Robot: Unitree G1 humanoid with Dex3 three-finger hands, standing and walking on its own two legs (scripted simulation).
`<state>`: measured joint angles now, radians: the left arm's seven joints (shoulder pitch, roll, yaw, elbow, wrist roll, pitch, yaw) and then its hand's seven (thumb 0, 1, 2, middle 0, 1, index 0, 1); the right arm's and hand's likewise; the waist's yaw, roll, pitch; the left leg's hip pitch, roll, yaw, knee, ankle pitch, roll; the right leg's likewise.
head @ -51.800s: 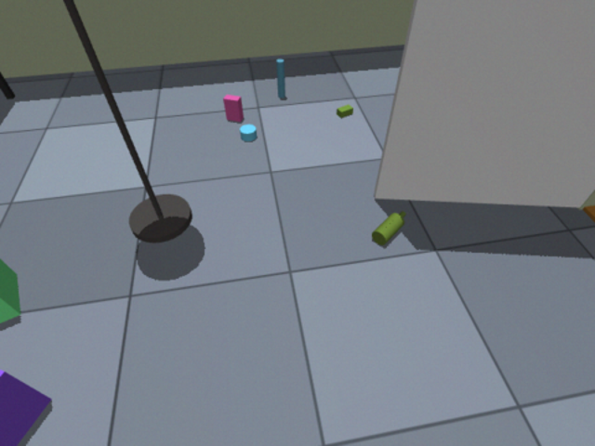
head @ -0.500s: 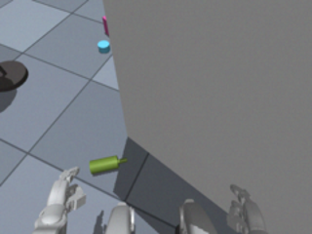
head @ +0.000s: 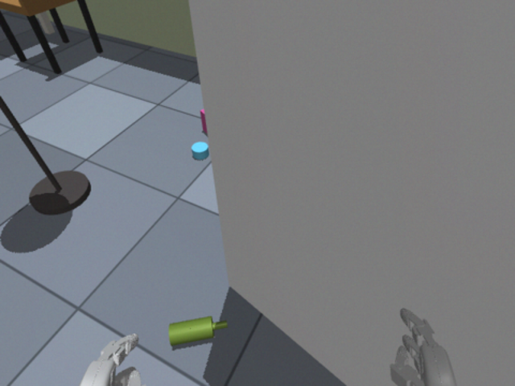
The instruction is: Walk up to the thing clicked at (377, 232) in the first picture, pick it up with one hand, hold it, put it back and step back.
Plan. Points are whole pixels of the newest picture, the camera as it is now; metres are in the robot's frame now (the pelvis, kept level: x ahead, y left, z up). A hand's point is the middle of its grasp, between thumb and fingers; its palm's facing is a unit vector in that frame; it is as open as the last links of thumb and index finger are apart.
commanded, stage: home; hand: left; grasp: from above
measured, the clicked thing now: (199, 329) +0.47 +0.21 -0.68
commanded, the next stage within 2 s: stand in 1.82 s
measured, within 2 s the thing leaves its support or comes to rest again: neither
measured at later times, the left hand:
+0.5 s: hand out of the picture +0.16 +0.18 -0.05, palm faces +0.03 -0.98 -0.20, open 7.4 cm
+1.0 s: hand out of the picture +0.16 +0.18 -0.05, palm faces +0.03 -0.98 -0.20, open 7.4 cm
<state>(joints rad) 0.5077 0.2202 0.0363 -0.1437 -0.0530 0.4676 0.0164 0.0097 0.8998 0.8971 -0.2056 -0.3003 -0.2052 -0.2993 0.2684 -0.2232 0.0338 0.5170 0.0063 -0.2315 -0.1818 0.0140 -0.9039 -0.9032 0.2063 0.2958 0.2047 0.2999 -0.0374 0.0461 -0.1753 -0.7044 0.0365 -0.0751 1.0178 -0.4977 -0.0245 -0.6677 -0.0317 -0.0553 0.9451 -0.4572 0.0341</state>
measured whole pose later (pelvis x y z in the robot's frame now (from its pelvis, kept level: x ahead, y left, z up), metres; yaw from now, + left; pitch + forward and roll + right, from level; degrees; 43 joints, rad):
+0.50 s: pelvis -0.01 +0.00 +0.00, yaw +0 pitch +10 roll -3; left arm 0.49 0.22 0.03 -0.13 -0.05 0.46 0.02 0.01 0.90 0.90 -0.21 -0.30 -0.20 -0.30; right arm 0.30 -0.21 0.04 0.55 0.00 -0.24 -0.18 0.02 -0.90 -0.90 0.21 0.30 0.21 0.30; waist -0.04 0.04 -0.15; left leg -0.70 0.04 -0.07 1.02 -0.49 -0.02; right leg -0.66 -0.03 -0.05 0.94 -0.45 0.04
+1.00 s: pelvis +0.00 +0.00 +0.00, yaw +0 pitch +10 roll -3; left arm 0.50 0.23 0.03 -0.14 -0.05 0.46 0.01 0.01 0.90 0.90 -0.21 -0.30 -0.20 -0.30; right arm 0.28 -0.22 0.04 0.55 0.00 -0.25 -0.18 0.02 -0.90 -0.90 0.21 0.30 0.21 0.30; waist -0.04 0.04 -0.16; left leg -0.70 0.04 -0.07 1.02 -0.50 -0.02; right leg -0.66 -0.03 -0.05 0.94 -0.45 0.04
